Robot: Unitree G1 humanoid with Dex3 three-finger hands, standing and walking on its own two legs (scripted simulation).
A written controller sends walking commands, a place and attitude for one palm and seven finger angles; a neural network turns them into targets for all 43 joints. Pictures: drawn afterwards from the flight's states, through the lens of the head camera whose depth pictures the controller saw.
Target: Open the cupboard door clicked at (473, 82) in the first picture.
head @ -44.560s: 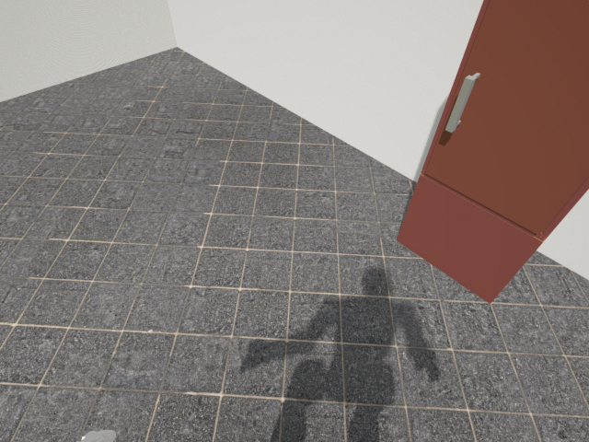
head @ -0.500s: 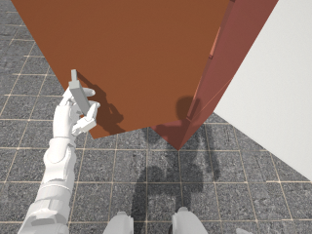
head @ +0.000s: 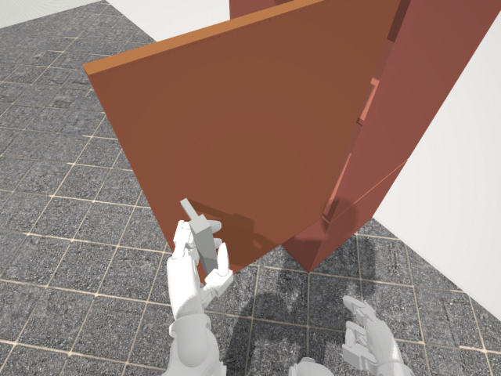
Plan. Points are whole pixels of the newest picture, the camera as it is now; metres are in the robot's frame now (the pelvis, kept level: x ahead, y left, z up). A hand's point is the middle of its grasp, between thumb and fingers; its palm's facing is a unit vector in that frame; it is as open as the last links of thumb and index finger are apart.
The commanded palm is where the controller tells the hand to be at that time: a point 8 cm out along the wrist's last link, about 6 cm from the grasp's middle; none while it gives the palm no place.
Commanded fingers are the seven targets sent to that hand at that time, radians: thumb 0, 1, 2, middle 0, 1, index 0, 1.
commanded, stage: pull the door open along its arc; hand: left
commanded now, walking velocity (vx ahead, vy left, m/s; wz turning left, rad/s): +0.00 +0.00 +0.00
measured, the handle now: (200, 240) +0.32 +0.10 +0.04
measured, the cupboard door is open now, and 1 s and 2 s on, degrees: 85 86 90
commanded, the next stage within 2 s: open thumb and fingers to let go in 0.04 s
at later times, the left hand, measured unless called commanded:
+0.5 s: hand (227, 275) +0.27 +0.06 +0.03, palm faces +0.37 -0.93 -0.02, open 9.2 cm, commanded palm +0.22 +0.10 +0.03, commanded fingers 0.00 -0.43 0.33 -0.31 -1.21 -0.31 -1.21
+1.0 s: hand (226, 274) +0.27 +0.06 +0.03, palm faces +0.28 -0.96 -0.02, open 14.8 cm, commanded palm +0.22 +0.09 +0.03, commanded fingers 0.00 -0.50 0.30 -0.15 -0.30 -0.15 -0.30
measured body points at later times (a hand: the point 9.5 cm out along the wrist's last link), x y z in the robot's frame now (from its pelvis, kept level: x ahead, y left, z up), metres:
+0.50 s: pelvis -0.01 -0.03 -0.01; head +0.05 -0.05 +0.44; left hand +0.24 +0.10 +0.04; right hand +0.17 -0.25 -0.11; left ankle +0.01 +0.13 -0.65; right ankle +0.02 -0.10 -0.66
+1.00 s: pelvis -0.01 +0.00 -0.01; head +0.04 -0.01 +0.44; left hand +0.25 +0.11 +0.04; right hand +0.18 -0.21 -0.10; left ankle +0.01 +0.13 -0.66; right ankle +0.02 -0.10 -0.66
